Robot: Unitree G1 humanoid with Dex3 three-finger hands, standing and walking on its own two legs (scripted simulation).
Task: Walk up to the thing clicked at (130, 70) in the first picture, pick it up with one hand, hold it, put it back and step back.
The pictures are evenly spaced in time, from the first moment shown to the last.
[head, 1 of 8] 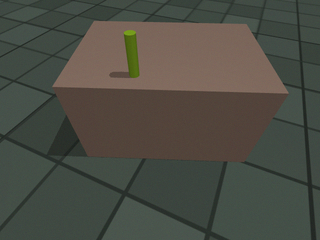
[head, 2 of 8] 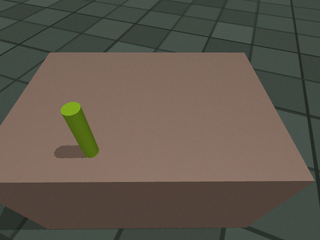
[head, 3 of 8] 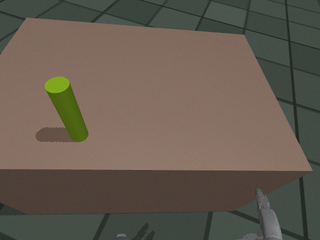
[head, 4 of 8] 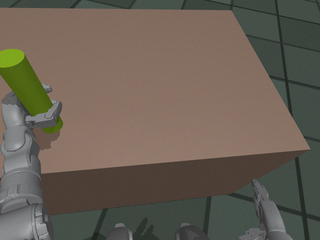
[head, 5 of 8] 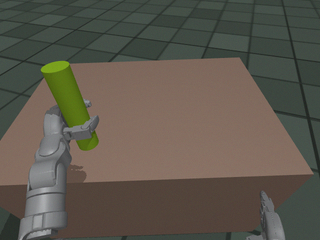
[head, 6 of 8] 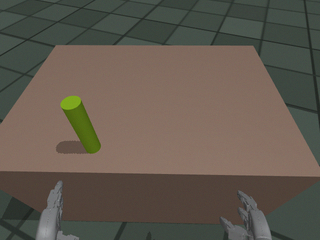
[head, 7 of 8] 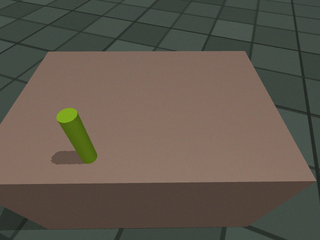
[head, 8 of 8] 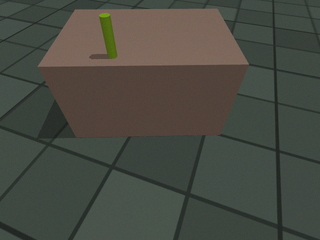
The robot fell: no
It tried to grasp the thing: yes
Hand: left
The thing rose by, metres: 0.23
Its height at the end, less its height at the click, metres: +0.00
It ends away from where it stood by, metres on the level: 0.02
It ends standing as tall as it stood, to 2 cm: yes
